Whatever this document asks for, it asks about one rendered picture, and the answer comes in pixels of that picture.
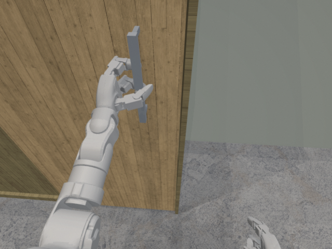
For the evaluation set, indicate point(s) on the robot left upper arm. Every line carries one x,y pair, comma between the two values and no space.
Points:
71,229

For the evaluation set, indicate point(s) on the handle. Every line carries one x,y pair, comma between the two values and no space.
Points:
133,44

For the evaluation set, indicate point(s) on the left robot forearm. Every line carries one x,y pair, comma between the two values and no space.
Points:
84,188

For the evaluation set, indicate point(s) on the robot left hand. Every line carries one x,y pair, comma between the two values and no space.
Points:
109,89

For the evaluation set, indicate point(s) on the robot right hand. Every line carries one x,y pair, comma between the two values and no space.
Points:
267,240

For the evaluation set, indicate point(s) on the wardrobe door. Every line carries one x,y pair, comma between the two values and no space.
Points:
52,54
17,171

